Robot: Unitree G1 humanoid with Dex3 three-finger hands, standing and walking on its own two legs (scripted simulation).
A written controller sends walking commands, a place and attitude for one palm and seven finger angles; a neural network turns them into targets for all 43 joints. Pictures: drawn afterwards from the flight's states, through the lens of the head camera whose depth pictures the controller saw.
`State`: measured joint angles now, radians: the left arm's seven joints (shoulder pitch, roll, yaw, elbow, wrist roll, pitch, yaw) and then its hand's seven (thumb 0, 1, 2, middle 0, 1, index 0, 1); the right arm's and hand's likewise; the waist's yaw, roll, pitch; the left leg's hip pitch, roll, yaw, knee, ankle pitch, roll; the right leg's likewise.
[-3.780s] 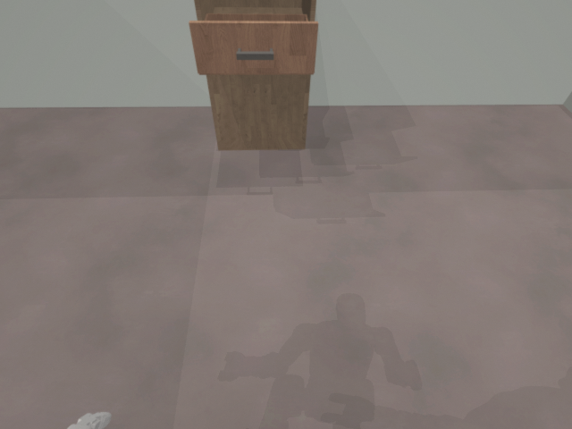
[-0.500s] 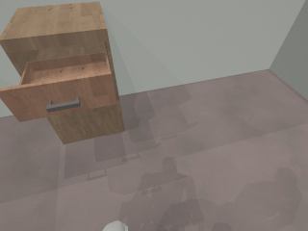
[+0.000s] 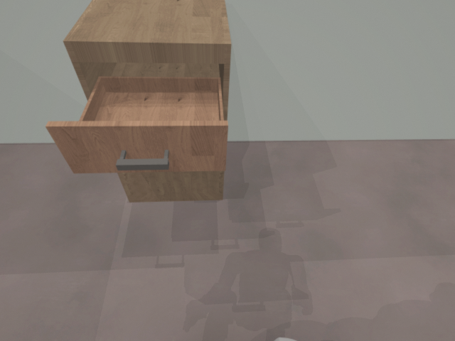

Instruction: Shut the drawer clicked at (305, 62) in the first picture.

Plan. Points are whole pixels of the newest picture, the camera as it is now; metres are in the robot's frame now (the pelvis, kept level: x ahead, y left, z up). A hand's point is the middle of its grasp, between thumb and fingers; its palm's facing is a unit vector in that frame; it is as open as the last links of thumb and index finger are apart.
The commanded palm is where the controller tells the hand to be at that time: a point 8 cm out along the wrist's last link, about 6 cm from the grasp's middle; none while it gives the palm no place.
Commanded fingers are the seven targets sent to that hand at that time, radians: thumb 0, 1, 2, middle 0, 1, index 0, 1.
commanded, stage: turn to face it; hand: left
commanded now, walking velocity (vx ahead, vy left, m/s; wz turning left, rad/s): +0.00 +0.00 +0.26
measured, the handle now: (144, 158) +0.55 +0.26 -0.08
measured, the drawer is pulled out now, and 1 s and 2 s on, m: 0.30 0.30 0.30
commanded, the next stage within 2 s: take the last steps up to it in 0.12 s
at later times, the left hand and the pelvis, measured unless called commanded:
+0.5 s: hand out of the picture +0.01 +0.15 -0.15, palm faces +0.21 -0.95 -0.22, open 7.3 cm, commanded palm none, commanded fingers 0.00 0.90 0.90 -0.20 -0.30 -0.20 -0.30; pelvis +0.02 -0.03 +0.01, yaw +8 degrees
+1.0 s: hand (133, 321) +0.18 +0.20 -0.16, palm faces +0.15 -0.97 -0.19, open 7.3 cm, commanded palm none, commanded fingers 0.00 0.90 0.90 -0.20 -0.30 -0.20 -0.30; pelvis +0.13 +0.01 +0.00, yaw +8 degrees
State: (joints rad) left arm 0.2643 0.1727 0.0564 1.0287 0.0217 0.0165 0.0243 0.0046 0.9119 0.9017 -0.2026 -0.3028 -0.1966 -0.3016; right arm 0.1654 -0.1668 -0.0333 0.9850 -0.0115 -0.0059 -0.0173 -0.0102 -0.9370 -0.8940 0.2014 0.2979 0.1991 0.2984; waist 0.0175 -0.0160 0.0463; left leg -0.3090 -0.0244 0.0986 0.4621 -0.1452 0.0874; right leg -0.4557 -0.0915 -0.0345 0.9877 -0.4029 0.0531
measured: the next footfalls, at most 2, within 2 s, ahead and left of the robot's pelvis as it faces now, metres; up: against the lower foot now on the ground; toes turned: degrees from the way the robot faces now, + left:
right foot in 0.20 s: +0.07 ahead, -0.14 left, +0.00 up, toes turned -1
left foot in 0.64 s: +0.05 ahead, +0.12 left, +0.00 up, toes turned +15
